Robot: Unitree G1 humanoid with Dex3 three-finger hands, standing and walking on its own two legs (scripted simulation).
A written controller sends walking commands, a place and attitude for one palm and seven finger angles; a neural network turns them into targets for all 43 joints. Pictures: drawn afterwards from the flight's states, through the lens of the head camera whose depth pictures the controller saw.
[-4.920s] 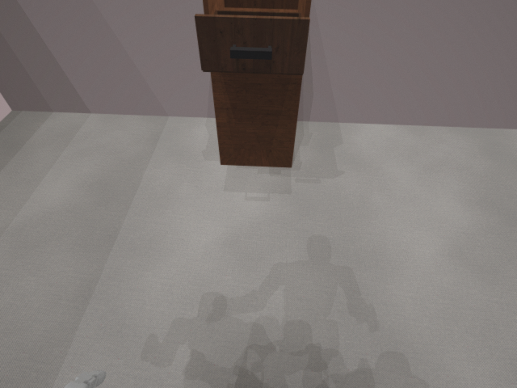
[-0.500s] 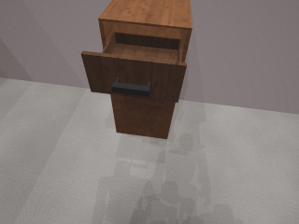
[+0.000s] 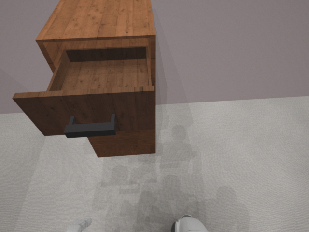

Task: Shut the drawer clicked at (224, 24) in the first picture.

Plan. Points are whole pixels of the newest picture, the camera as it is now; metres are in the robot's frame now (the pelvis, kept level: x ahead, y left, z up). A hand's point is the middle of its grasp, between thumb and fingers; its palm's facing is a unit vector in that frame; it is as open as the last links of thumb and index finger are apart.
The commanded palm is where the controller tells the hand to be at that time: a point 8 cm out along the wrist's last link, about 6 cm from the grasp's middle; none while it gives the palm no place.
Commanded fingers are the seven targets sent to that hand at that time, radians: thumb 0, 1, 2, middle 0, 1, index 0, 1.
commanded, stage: take the last steps up to it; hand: left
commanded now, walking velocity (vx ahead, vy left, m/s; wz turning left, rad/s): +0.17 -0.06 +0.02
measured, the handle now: (92, 123) +0.40 +0.18 +0.04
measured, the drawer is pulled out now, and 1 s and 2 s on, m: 0.27 0.27 0.27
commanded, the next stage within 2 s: come to a stop and stand still in 0.04 s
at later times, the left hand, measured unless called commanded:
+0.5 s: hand out of the picture +0.08 +0.15 -0.16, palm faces +0.11 -0.96 -0.24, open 7.3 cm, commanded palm none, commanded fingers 0.00 0.90 0.90 -0.20 -0.30 -0.20 -0.30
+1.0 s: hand out of the picture +0.03 +0.23 -0.16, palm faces +0.02 -0.97 -0.25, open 7.3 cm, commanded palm none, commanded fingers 0.00 0.90 0.90 -0.20 -0.30 -0.20 -0.30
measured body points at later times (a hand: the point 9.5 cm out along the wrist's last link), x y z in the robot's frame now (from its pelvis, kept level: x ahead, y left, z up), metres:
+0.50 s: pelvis +0.06 -0.04 +0.01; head +0.08 -0.06 +0.46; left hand +0.08 +0.20 -0.14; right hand +0.15 -0.27 -0.15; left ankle +0.04 +0.11 -0.69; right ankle +0.13 -0.11 -0.73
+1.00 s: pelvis +0.00 +0.05 +0.00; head +0.01 +0.02 +0.45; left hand +0.03 +0.28 -0.14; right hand +0.02 -0.17 -0.17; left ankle -0.01 +0.11 -0.73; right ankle +0.07 -0.08 -0.73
